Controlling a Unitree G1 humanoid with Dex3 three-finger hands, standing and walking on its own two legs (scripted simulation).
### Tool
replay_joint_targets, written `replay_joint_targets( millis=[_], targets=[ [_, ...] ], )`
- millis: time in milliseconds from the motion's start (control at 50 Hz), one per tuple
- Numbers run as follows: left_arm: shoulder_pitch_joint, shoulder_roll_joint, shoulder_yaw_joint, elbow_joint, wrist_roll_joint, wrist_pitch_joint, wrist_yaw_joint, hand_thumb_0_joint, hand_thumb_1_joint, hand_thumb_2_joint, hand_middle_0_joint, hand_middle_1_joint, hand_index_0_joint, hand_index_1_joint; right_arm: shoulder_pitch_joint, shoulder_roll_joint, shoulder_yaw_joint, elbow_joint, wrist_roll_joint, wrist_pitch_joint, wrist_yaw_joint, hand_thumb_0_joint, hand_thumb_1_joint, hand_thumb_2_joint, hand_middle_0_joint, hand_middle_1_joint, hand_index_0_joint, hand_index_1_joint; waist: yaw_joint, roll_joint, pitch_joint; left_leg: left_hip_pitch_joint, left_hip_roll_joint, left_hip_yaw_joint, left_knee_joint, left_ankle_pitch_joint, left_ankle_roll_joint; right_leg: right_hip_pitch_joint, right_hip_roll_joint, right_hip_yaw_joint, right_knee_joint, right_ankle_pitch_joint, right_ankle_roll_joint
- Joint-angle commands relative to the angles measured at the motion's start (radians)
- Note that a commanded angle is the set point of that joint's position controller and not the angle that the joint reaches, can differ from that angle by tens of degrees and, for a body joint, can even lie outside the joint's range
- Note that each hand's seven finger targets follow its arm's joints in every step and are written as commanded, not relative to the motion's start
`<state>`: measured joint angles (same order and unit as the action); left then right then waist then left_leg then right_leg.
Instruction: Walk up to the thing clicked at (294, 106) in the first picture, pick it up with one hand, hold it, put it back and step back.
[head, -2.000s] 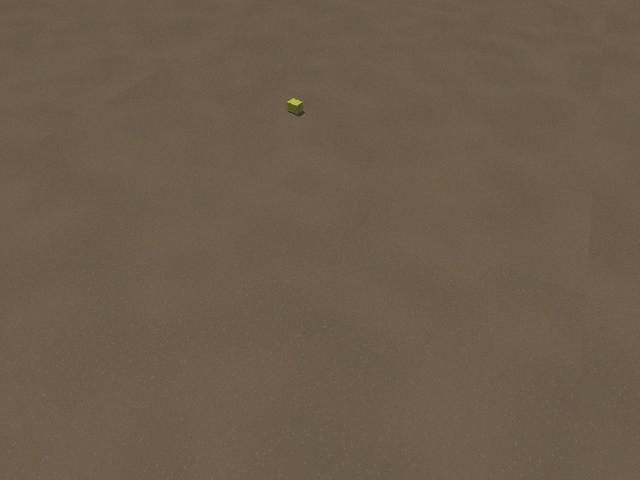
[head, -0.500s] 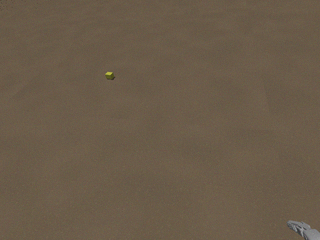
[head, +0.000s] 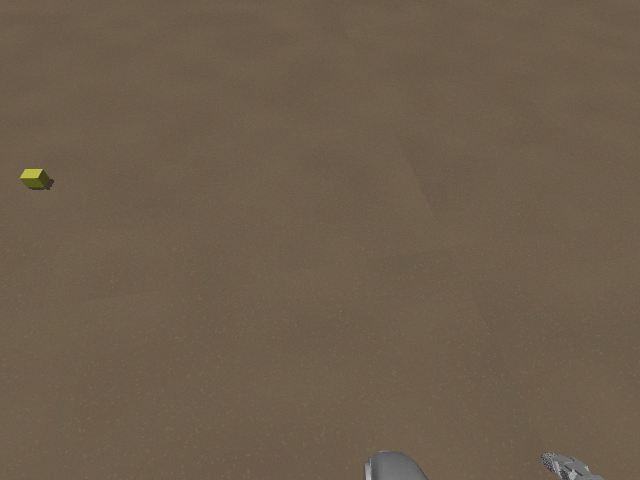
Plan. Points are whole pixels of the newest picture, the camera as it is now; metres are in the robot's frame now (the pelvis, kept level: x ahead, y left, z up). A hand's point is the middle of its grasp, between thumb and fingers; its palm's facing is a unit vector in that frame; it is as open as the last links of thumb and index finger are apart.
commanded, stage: walk up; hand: left
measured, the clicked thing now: (35, 178) +1.40 +1.13 -0.73
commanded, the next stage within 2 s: none
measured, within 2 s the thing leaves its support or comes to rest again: neither
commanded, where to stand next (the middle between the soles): +0.99 +1.31 m, yaw -54 degrees
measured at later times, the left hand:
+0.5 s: hand (43, 311) +0.42 +0.43 -0.12, palm faces -0.22 -0.79 -0.58, open 7.3 cm
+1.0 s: hand (24, 195) +0.69 +0.56 -0.12, palm faces -0.32 -0.72 -0.61, open 7.3 cm
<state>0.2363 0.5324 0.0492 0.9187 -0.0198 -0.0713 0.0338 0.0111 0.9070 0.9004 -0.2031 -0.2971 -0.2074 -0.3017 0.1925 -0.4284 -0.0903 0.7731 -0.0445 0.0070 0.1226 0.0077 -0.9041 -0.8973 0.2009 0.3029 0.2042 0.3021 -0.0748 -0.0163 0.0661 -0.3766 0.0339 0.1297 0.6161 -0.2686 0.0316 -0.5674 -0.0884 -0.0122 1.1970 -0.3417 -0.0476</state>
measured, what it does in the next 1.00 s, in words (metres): walks ahead, turning right: right foot, then left foot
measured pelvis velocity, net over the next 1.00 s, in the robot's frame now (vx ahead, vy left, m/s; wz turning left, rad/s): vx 0.49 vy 0.31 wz -0.38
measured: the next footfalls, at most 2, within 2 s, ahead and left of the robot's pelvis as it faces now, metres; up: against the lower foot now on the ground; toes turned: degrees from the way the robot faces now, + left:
right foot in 0.24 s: +0.29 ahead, -0.05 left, +0.00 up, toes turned -17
left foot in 0.58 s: +0.52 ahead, +0.34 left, +0.00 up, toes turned -11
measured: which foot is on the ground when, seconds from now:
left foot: down 0.00-0.24, up 0.26-0.56, down 0.58-0.90, up 0.92-1.00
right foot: up 0.00-0.22, down 0.24-0.60, up 0.62-0.88, down 0.90-1.00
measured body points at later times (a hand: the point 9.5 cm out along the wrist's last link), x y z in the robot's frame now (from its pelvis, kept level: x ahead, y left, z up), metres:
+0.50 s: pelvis +0.29 +0.14 -0.02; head +0.30 +0.10 +0.43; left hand +0.43 +0.47 -0.08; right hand +0.37 -0.20 -0.12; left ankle +0.42 +0.32 -0.68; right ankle +0.26 -0.04 -0.72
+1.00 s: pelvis +0.49 +0.31 -0.03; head +0.50 +0.25 +0.42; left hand +0.70 +0.60 -0.09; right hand +0.43 -0.02 -0.16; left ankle +0.52 +0.39 -0.67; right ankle +0.53 +0.18 -0.73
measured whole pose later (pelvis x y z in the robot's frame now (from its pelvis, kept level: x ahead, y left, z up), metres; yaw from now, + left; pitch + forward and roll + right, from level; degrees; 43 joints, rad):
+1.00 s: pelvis +0.49 +0.31 -0.03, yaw -22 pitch -2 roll -2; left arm 0.29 0.43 0.06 0.86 0.01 -0.07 0.11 0.00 0.90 0.90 -0.21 -0.30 -0.21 -0.30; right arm 0.26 -0.46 -0.10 0.75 -0.08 0.11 0.08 0.01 -0.90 -0.90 0.20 0.30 0.20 0.30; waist -0.07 0.15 0.09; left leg -0.54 0.01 0.02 1.23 -0.48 -0.01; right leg -0.48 -0.02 -0.15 0.80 -0.30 -0.07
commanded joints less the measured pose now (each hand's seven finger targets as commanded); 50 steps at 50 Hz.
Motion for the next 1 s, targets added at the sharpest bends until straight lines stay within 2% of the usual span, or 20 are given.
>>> replay_joint_targets(
  millis=[0, 140, 180, 200, 220, 240, 260, 340, 380, 480, 560, 580, 600, 680, 780, 820, 860, 880, 920, 980],
  targets=[
    [0.021, 0.205, 0.062, -0.053, 0.004, 0.002, -0.012, 0.000, 0.900, 0.900, -0.200, -0.300, -0.200, -0.300, -0.017, -0.248, -0.087, -0.115, -0.007, -0.049, -0.027, 0.000, -0.900, -0.900, 0.200, 0.300, 0.200, 0.300, 0.000, 0.158, -0.072, 0.219, 0.231, -0.283, -0.360, -0.137, 0.137, -0.124, -0.082, 0.004, -0.196, 0.030, 0.040],
    [-0.035, 0.161, 0.072, -0.101, -0.002, 0.006, -0.027, 0.000, 0.900, 0.900, -0.200, -0.300, -0.200, -0.300, 0.000, -0.228, -0.083, -0.159, -0.017, -0.036, -0.021, 0.000, -0.900, -0.900, 0.200, 0.300, 0.200, 0.300, 0.016, 0.048, -0.061, 0.139, 0.148, -0.042, -0.249, 0.228, 0.022, 0.186, 0.012, -0.163, -0.490, 0.191, 0.008],
    [0.190, 0.184, 0.096, -0.050, -0.006, 0.015, -0.010, 0.000, 0.900, 0.900, -0.200, -0.300, -0.200, -0.300, -0.044, -0.243, -0.090, -0.192, -0.012, -0.036, -0.034, 0.000, -0.900, -0.900, 0.200, 0.300, 0.200, 0.300, 0.149, 0.006, -0.144, 0.000, 0.085, 0.043, 0.094, 0.666, -0.064, 0.540, 0.088, -0.227, -0.613, 0.191, -0.026],
    [0.387, 0.229, 0.122, -0.012, 0.002, 0.016, 0.014, 0.000, 0.900, 0.900, -0.200, -0.300, -0.200, -0.300, -0.064, -0.240, -0.083, -0.215, -0.018, -0.033, -0.038, 0.000, -0.900, -0.900, 0.200, 0.300, 0.200, 0.300, 0.253, -0.055, -0.247, -0.103, 0.035, 0.078, 0.363, 0.669, -0.115, 0.778, 0.074, -0.197, -0.686, 0.155, -0.051],
    [0.452, 0.271, 0.141, -0.008, 0.011, 0.018, 0.044, 0.000, 0.900, 0.900, -0.200, -0.300, -0.200, -0.300, -0.033, -0.169, -0.058, -0.222, -0.027, -0.031, -0.044, 0.000, -0.900, -0.900, 0.200, 0.300, 0.200, 0.300, 0.263, -0.221, -0.231, -0.440, -0.025, -0.024, 0.606, -0.158, -0.120, 0.963, -0.172, 0.179, -0.690, 0.073, -0.124],
    [0.293, 0.333, 0.144, -0.097, 0.005, 0.017, 0.067, 0.000, 0.900, 0.900, -0.200, -0.300, -0.200, -0.300, 0.061, -0.226, -0.069, -0.230, -0.016, -0.020, -0.043, 0.000, -0.900, -0.900, 0.200, 0.300, 0.200, 0.300, 0.171, -0.105, -0.287, -0.560, -0.011, -0.236, 0.832, -0.359, -0.168, 0.911, -0.434, 0.666, -0.776, -0.103, -0.282],
    [0.182, 0.327, 0.130, -0.137, -0.014, 0.012, 0.090, 0.000, 0.900, 0.900, -0.200, -0.300, -0.200, -0.300, 0.028, -0.284, -0.083, -0.215, -0.014, -0.004, -0.055, 0.000, -0.900, -0.900, 0.200, 0.300, 0.200, 0.300, 0.125, 0.015, -0.273, -0.567, 0.043, -0.357, 0.945, -0.283, -0.156, 0.786, -0.506, 0.783, -0.861, -0.236, -0.359],
    [0.036, 0.255, 0.098, -0.161, 0.005, -0.037, 0.088, 0.000, 0.900, 0.900, -0.200, -0.300, -0.200, -0.300, 0.049, -0.256, -0.070, -0.176, -0.019, 0.005, -0.033, 0.000, -0.900, -0.900, 0.200, 0.300, 0.200, 0.300, 0.000, 0.026, -0.096, -0.362, 0.096, -0.298, 0.625, -0.061, -0.060, 0.343, -0.231, 0.259, -0.768, 0.255, -0.167],
    [0.012, 0.264, 0.098, -0.145, 0.030, -0.051, 0.072, 0.000, 0.900, 0.900, -0.200, -0.300, -0.200, -0.300, 0.089, -0.210, -0.062, -0.150, 0.000, 0.030, 0.000, 0.000, -0.900, -0.900, 0.200, 0.300, 0.200, 0.300, -0.011, -0.083, -0.072, -0.229, 0.107, -0.229, 0.526, -0.058, -0.058, 0.188, -0.191, 0.122, -0.784, 0.234, -0.169],
    [0.019, 0.314, 0.116, -0.128, 0.051, -0.056, 0.069, 0.000, 0.900, 0.900, -0.200, -0.300, -0.200, -0.300, -0.006, -0.214, -0.076, -0.160, -0.001, 0.035, 0.031, 0.000, -0.900, -0.900, 0.200, 0.300, 0.200, 0.300, 0.007, -0.121, -0.074, -0.056, 0.108, -0.134, 0.276, 0.084, -0.039, 0.042, -0.145, 0.087, -0.772, -0.046, -0.146],
    [-0.019, 0.229, 0.090, -0.115, 0.058, -0.027, 0.067, 0.000, 0.900, 0.900, -0.200, -0.300, -0.200, -0.300, 0.190, -0.243, -0.116, -0.079, -0.017, 0.018, 0.005, 0.000, -0.900, -0.900, 0.200, 0.300, 0.200, 0.300, -0.141, 0.062, -0.141, 0.326, 0.002, -0.061, 0.061, -0.057, -0.023, -0.129, -0.052, -0.025, -0.352, 0.097, -0.068],
    [0.034, 0.112, 0.057, -0.120, 0.052, -0.020, 0.068, 0.000, 0.900, 0.900, -0.200, -0.300, -0.200, -0.300, 0.269, -0.316, -0.133, -0.074, -0.040, 0.004, -0.012, 0.000, -0.900, -0.900, 0.200, 0.300, 0.200, 0.300, -0.176, 0.364, -0.137, 0.375, 0.153, -0.310, -0.183, -0.178, 0.003, -0.251, 0.083, -0.078, -0.055, -0.146, -0.023],
    [0.039, 0.093, 0.047, -0.124, 0.033, -0.017, 0.089, 0.000, 0.900, 0.900, -0.200, -0.300, -0.200, -0.300, 0.181, -0.421, -0.139, -0.089, -0.017, -0.008, -0.031, 0.000, -0.900, -0.900, 0.200, 0.300, 0.200, 0.300, -0.103, 0.489, -0.140, 0.386, 0.349, -0.702, -0.322, -0.113, 0.101, -0.403, 0.133, -0.003, 0.104, -0.300, -0.032],
    [0.130, 0.173, 0.058, 0.013, -0.003, -0.022, 0.081, 0.000, 0.900, 0.900, -0.200, -0.300, -0.200, -0.300, 0.015, -0.268, -0.099, -0.128, -0.016, -0.009, -0.067, 0.000, -0.900, -0.900, 0.200, 0.300, 0.200, 0.300, 0.001, 0.270, -0.146, 0.318, 0.242, -0.350, -0.124, 0.242, 0.133, -0.252, -0.023, 0.032, -0.005, -0.088, -0.004],
    [0.159, 0.116, 0.049, 0.010, 0.003, -0.012, 0.068, 0.000, 0.900, 0.900, -0.200, -0.300, -0.200, -0.300, -0.016, -0.212, -0.068, -0.157, -0.035, 0.002, -0.071, 0.000, -0.900, -0.900, 0.200, 0.300, 0.200, 0.300, 0.001, 0.238, -0.142, 0.213, 0.265, -0.239, -0.108, 0.464, 0.239, -0.010, -0.023, -0.076, -0.286, -0.030, 0.007],
    [0.243, 0.132, 0.065, 0.032, 0.012, -0.014, 0.071, 0.000, 0.900, 0.900, -0.200, -0.300, -0.200, -0.300, -0.115, -0.202, -0.057, -0.193, -0.035, 0.016, -0.064, 0.000, -0.900, -0.900, 0.200, 0.300, 0.200, 0.300, 0.075, 0.145, -0.137, 0.000, 0.207, -0.144, -0.029, 0.330, 0.192, 0.268, -0.007, -0.070, -0.463, 0.105, -0.014],
    [0.451, 0.225, 0.125, 0.062, 0.039, -0.017, 0.095, 0.000, 0.900, 0.900, -0.200, -0.300, -0.200, -0.300, -0.138, -0.153, -0.035, -0.227, -0.016, 0.018, -0.049, 0.000, -0.900, -0.900, 0.200, 0.300, 0.200, 0.300, 0.211, -0.025, -0.207, -0.344, 0.094, -0.049, 0.321, 0.207, 0.058, 0.720, -0.043, 0.056, -0.626, 0.188, -0.047],
    [0.435, 0.290, 0.138, 0.021, 0.050, -0.015, 0.108, 0.000, 0.900, 0.900, -0.200, -0.300, -0.200, -0.300, -0.065, -0.124, -0.025, -0.232, -0.017, 0.025, -0.050, 0.000, -0.900, -0.900, 0.200, 0.300, 0.200, 0.300, 0.179, -0.169, -0.197, -0.508, -0.001, -0.075, 0.517, -0.284, -0.010, 0.752, -0.277, 0.419, -0.777, 0.073, -0.123],
    [0.224, 0.308, 0.128, -0.089, 0.022, -0.010, 0.115, 0.000, 0.900, 0.900, -0.200, -0.300, -0.200, -0.300, -0.017, -0.250, -0.076, -0.202, -0.025, 0.058, -0.062, 0.000, -0.900, -0.900, 0.200, 0.300, 0.200, 0.300, 0.103, 0.025, -0.136, -0.467, 0.032, -0.266, 0.785, -0.268, -0.068, 0.460, -0.458, 0.703, -0.907, -0.225, -0.310],
    [0.068, 0.242, 0.112, -0.145, 0.039, -0.016, 0.105, 0.000, 0.900, 0.900, -0.200, -0.300, -0.200, -0.300, 0.021, -0.261, -0.088, -0.150, -0.035, 0.066, -0.045, 0.000, -0.900, -0.900, 0.200, 0.300, 0.200, 0.300, 0.031, -0.011, -0.054, -0.366, 0.091, -0.289, 0.715, -0.142, -0.046, 0.223, -0.278, 0.406, -0.875, -0.248, -0.194]
  ],
)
